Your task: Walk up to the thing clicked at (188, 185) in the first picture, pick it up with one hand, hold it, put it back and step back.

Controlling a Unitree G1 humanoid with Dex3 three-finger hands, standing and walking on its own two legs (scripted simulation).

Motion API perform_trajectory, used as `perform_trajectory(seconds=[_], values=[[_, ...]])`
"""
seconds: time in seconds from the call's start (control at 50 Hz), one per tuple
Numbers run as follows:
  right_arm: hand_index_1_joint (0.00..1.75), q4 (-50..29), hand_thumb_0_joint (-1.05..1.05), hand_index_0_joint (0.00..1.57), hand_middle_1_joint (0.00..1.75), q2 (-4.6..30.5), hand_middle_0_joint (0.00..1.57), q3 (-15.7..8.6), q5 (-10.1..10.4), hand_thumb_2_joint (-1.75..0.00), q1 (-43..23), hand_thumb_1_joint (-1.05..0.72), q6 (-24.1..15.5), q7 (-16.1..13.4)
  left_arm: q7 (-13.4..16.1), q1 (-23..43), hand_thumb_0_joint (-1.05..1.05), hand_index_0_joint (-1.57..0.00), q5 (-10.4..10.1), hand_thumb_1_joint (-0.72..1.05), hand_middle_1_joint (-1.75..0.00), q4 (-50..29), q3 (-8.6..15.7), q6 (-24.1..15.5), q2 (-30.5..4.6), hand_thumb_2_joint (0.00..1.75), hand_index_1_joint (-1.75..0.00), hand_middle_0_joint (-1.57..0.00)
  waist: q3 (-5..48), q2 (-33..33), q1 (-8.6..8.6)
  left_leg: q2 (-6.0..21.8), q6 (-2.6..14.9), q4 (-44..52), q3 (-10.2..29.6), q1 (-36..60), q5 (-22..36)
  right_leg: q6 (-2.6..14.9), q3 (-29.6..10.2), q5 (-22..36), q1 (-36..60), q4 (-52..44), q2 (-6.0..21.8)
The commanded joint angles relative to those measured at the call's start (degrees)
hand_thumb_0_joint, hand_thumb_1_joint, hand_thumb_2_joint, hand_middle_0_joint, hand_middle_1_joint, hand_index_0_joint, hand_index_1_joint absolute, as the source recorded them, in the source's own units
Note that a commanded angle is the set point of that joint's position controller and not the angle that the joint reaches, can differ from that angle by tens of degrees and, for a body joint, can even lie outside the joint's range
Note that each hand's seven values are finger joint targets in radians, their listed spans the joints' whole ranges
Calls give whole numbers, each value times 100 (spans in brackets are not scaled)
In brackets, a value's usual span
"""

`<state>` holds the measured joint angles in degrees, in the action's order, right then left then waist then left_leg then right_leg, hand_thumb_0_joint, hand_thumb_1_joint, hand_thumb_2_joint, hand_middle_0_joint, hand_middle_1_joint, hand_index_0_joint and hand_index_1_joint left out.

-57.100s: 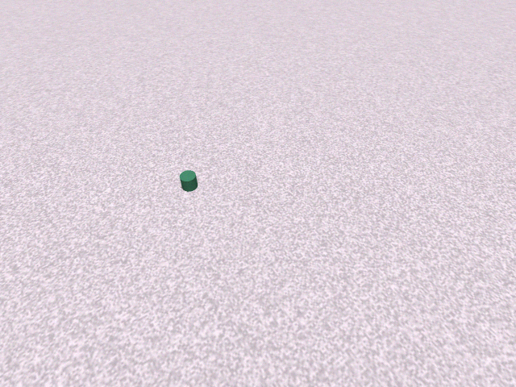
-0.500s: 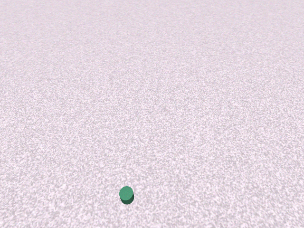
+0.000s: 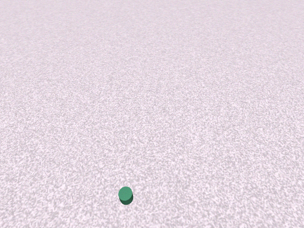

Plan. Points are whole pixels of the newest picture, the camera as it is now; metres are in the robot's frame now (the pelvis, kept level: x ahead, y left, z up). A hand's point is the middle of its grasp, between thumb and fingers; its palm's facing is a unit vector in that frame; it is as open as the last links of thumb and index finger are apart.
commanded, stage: stand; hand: left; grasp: from above
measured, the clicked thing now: (125, 195) +0.48 +0.20 -0.74
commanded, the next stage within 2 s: step back in 0.14 s
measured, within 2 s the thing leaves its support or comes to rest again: neither
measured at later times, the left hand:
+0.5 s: hand out of the picture +0.10 +0.32 -0.19, palm faces +0.00 -0.93 -0.37, open 7.4 cm
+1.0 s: hand out of the picture +0.00 +0.31 -0.15, palm faces -0.05 -0.91 -0.40, open 7.4 cm
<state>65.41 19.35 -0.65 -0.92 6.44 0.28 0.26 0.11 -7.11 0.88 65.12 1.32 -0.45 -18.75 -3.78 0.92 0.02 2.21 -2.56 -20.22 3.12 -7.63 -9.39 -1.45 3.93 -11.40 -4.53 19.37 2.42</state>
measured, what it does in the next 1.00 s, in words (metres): walks backwards: left foot, then right foot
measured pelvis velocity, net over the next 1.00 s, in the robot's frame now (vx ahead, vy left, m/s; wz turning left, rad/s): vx -0.13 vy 0.05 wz -0.06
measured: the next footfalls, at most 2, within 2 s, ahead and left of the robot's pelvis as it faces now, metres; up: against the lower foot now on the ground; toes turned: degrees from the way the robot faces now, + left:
left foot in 0.40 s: -0.01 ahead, +0.14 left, +0.00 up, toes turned -1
right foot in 0.80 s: -0.05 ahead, -0.06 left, +0.00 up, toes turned -1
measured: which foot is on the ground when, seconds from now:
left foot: down 0.00-0.24, up 0.26-0.38, down 0.40-0.84, up 0.86-1.00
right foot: down 0.00-0.40, up 0.42-0.78, down 0.80-1.00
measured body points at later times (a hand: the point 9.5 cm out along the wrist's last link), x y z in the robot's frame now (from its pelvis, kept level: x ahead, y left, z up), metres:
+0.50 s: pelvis -0.05 +0.05 -0.02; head +0.04 +0.08 +0.42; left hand +0.10 +0.36 -0.16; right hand +0.00 -0.27 -0.14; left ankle -0.05 +0.14 -0.75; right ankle -0.03 -0.12 -0.71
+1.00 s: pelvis -0.13 +0.05 -0.01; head -0.07 +0.03 +0.43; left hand +0.00 +0.35 -0.12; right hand -0.03 -0.26 -0.15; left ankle -0.16 +0.19 -0.67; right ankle -0.09 -0.06 -0.75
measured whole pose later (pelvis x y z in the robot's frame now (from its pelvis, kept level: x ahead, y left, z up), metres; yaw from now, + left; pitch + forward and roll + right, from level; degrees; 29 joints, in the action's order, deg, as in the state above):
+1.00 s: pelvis -0.13 +0.05 -0.01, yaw -4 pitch -1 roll +1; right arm 50.7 22.0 -2.5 0.3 6.4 2.8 -0.5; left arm 0.8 -7.2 1.6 48.5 4.1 1.6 -19.6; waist -9.9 0.6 0.7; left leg -7.0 -0.1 -64.7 7.5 -24.6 -29.5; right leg 1.7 -2.4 -13.7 -18.4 33.4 -0.3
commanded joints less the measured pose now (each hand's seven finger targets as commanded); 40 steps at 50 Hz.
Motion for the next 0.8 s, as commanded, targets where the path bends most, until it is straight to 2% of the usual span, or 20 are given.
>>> perform_trajectory(seconds=[0.0, 0.1, 0.12, 0.18, 0.2, 0.24, 0.26, 0.3, 0.34, 0.36, 0.38, 0.4, 0.42, 0.44, 0.52, 0.62, 0.68, 0.72, 0.76, 0.78], values=[[30, -334, 0, 20, 30, 1135, 20, -177, 8, -90, -216, -90, -139, -89, 74, 191, 0, -20, -2, 90, -30, -371, 235, -113, -1253, 90, -30, -20, 391, -78, 22, 438, 318, 274, 290, -66, 655, 183, -467, 425, 24, -402, 581], [30, -328, 0, 20, 30, 1164, 20, -171, 12, -90, -201, -90, -146, -84, 58, 157, 0, -20, -6, 90, -30, -356, 235, -93, -1243, 90, -30, -20, 258, -20, 42, 444, 327, 371, 348, -164, 355, 193, -455, 60, -79, -420, 543], [30, -463, 0, 20, 30, 1494, 20, -294, 41, -90, -402, -90, -38, -51, 84, 167, 0, -20, -105, 90, -30, -416, 530, -47, -1682, 90, -30, -20, -331, -104, 34, 312, 469, -308, 324, -622, 1336, 277, -524, 1040, -482, 24, 528], [30, -657, 0, 20, 30, 1276, 20, -307, 120, -90, -136, -90, 31, -44, 127, 98, 0, -20, -134, 90, -30, -663, 597, -7, -1689, 90, -30, -20, 186, -402, -41, -51, 441, -1282, -61, -542, 1283, 718, -755, 1729, -389, 68, 892], [30, -702, 0, 20, 30, 1226, 20, -330, 125, -90, -41, -90, 72, -37, 134, 198, 0, -20, -111, 90, -30, -773, 627, 7, -1728, 90, -30, -20, 291, -635, -60, -246, 400, -1769, -218, -565, 774, 950, -933, 1818, -512, 12, 1150], [30, -809, 0, 20, 30, 1263, 20, -412, 74, -90, 264, -90, 190, 0, 137, 679, 0, -20, -3, 90, -30, -1156, 660, 45, -1810, 90, -30, -20, 499, -1245, -164, -489, 459, -2921, -235, -578, -1521, 1448, -1420, 1665, -1003, -42, 1795], [30, -875, 0, 20, 30, 1291, 20, -441, 70, -90, 412, -90, 239, 22, 141, 802, 0, -20, 59, 90, -30, -1277, 687, 61, -1833, 90, -30, -20, 493, -1252, -204, -373, 495, -3216, -44, -578, -1913, 1552, -1453, 1613, -1270, 57, 1927], [30, -971, 0, 20, 30, 1290, 20, -483, 114, -90, 582, -90, 258, 61, 151, 1067, 0, -20, 79, 90, -30, -1452, 663, 88, -1792, 90, -30, -20, 468, -1320, -335, -218, 587, -2950, 110, -609, -1797, 1338, -1149, 1578, -1348, 421, 1753], [30, -988, 0, 20, 30, 1270, 20, -492, 88, -90, 755, -90, 185, 42, 151, 1119, 0, -20, 46, 90, -30, -1560, 589, 138, -1640, 90, -30, -20, 573, -1110, -347, -106, 571, -1529, -73, -630, -400, 878, -743, 1519, -982, 1273, 1245], [30, -1085, 0, 20, 30, 1432, 20, -536, 12, -90, 582, -90, 129, 4, 135, 927, 0, -20, -15, 90, -30, -1599, 525, 196, -1430, 90, -30, -20, 470, -200, -251, 299, 540, -607, 369, -735, 1393, 555, -368, 959, -1002, 2010, 644], [30, -1147, 0, 20, 30, 1785, 20, -631, -78, -90, 483, -90, 83, -41, 157, 762, 0, -20, -105, 90, -30, -1671, 470, 242, -1158, 90, -30, -20, 502, 883, -186, 853, 686, -289, 1379, -311, 2967, 354, -420, -141, -1606, 2938, -260], [30, -1184, 0, 20, 30, 1874, 20, -660, -114, -90, 615, -90, 47, -71, 195, 574, 0, -20, -100, 90, -30, -1657, 479, 299, -1050, 90, -30, -20, 630, 966, -148, 1201, 872, -268, 1955, 514, 3751, 379, -873, -2260, -2434, 3431, -764], [30, -1231, 0, 20, 30, 1862, 20, -661, -102, -90, 618, -90, 31, -100, 228, 303, 0, -20, -67, 90, -30, -1608, 454, 349, -1092, 90, -30, -20, 775, 631, -75, 1303, 945, -594, 1698, 614, 4423, 377, -1226, -2509, -2429, 3955, -690], [30, -1356, 0, 20, 30, 1999, 20, -699, -72, -90, 549, -90, 23, -126, 259, 321, 0, -20, -61, 90, -30, -1592, 432, 344, -1081, 90, -30, -20, 955, 982, -207, 1417, 901, -482, 1976, 535, 4200, 380, -1430, -2498, -2477, 4182, -770], [30, -1705, 0, 20, 30, 1561, 20, -603, -117, -90, -179, -90, 31, -257, 289, -26, 0, -20, -123, 90, -30, -1556, 491, 363, -1340, 90, -30, -20, 891, 885, 143, 1025, 1114, -717, 1034, 556, 3205, 296, -1533, -1656, -2557, 4704, -658], [30, -1682, 0, 20, 30, 1361, 20, -611, -30, -90, 446, -90, 37, -290, 229, 230, 0, -20, -36, 90, -30, -1814, 494, 233, -1276, 90, -30, -20, 790, 518, -241, 1026, 1297, -943, 924, 1215, 3342, 69, -1137, -1565, -2537, 3488, -546], [30, -1807, 0, 20, 30, 1508, 20, -624, -11, -90, 316, -90, 71, -267, 208, 39, 0, -20, -8, 90, -30, -1834, 519, 178, -1240, 90, -30, -20, 783, 589, -222, 1160, 1512, -1076, 879, 983, 2921, 108, -821, -1445, -2057, 2515, -358], [30, -1866, 0, 20, 30, 1532, 20, -609, 14, -90, 173, -90, 104, -236, 176, -138, 0, -20, 22, 90, -30, -1758, 568, 137, -1237, 90, -30, -20, 769, 564, -155, 1087, 1420, -1185, 816, 460, 2244, 203, -623, -1090, -1473, 1688, -348], [30, -1915, 0, 20, 30, 1558, 20, -588, 70, -90, -56, -90, 132, -197, 157, -416, 0, -20, 77, 90, -30, -1618, 600, 93, -1230, 90, -30, -20, 697, 354, 39, 942, 1191, -1373, 710, -308, 1437, 354, -514, 6, -638, 739, -390], [30, -1923, 0, 20, 30, 1472, 20, -556, 109, -90, -96, -90, 132, -180, 156, -460, 0, -20, 113, 90, -30, -1620, 627, 63, -1360, 90, -30, -20, 691, 57, 50, 796, 973, -1452, 635, -864, 675, 494, -936, 596, -306, 735, -120]])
